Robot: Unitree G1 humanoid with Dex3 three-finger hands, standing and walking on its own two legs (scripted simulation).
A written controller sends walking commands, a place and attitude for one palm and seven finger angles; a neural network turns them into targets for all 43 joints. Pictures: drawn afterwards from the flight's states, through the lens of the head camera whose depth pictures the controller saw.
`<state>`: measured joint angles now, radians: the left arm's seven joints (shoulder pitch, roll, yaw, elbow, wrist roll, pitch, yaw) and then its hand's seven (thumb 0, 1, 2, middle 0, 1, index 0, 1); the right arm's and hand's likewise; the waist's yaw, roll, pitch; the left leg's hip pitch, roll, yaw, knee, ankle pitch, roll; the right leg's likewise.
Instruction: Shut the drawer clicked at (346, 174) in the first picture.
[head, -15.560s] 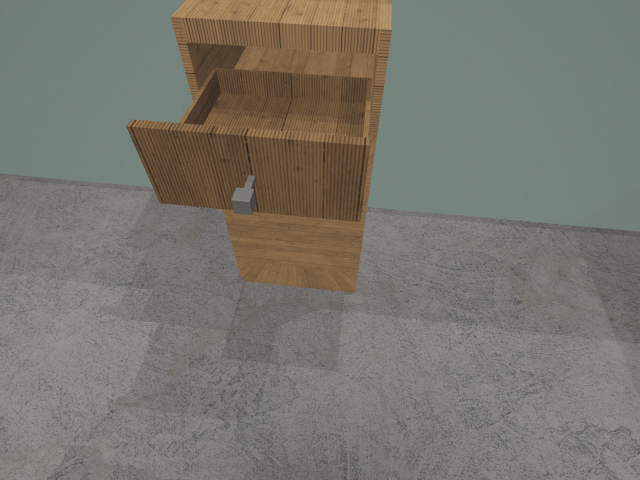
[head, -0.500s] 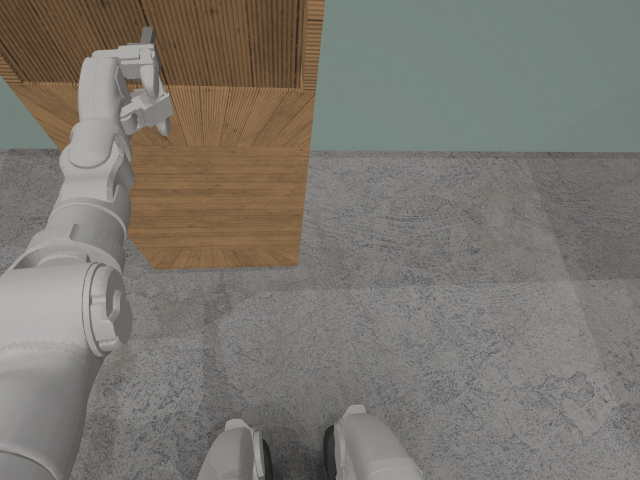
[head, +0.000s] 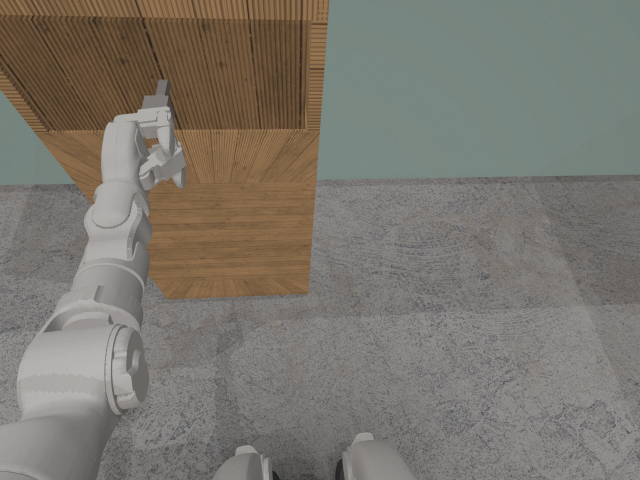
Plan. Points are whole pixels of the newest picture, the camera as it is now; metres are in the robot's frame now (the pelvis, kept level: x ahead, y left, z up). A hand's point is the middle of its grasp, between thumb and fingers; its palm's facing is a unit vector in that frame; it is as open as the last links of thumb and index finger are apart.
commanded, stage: draw the hand back to the body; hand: left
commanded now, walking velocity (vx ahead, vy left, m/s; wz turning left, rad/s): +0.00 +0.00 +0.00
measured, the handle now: (160, 103) +0.59 +0.16 +0.09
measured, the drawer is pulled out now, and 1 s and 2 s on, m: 0.00 0.00 0.00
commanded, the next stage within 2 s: step back with the hand held close in 1.46 s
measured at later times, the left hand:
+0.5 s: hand (119, 212) +0.38 +0.17 +0.13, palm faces +0.01 -1.00 -0.04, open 3.3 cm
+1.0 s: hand (4, 321) +0.26 +0.21 +0.19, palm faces +0.31 -0.89 -0.32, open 3.3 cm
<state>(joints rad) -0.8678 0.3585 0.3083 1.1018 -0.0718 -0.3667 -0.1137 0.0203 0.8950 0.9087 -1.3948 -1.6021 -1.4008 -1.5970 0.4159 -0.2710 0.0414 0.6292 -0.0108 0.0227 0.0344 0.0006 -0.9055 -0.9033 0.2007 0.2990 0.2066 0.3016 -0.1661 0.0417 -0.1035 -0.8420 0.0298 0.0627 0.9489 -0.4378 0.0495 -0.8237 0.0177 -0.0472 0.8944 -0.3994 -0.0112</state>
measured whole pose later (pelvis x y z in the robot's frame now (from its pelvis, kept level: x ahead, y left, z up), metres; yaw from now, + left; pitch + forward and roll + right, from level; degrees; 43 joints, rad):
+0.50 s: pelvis +0.03 -0.01 +0.03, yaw +1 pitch +8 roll -1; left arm -0.27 0.27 0.22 0.44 -0.22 -0.20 -0.21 0.02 0.90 0.90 -1.40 -1.60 -1.40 -1.60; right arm 0.28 -0.28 0.03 0.58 0.06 -0.03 -0.02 0.00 -0.91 -0.90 0.20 0.30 0.20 0.30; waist -0.04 0.05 -0.09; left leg -0.48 0.02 0.05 0.73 -0.39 0.03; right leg -0.46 0.02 -0.06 0.69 -0.37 -0.03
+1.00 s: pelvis +0.02 -0.02 +0.06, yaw +2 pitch -3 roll +0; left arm 0.24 0.30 0.16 -0.17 -0.06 -0.07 0.09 0.02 0.90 0.89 -1.40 -1.60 -1.40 -1.60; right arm 0.19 -0.24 0.05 0.62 0.02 -0.05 -0.06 0.01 -0.90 -0.90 0.20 0.30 0.21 0.30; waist 0.04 0.08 0.02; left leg -0.11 0.00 0.06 0.43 -0.26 0.02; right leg -0.11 0.01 -0.05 0.43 -0.26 -0.02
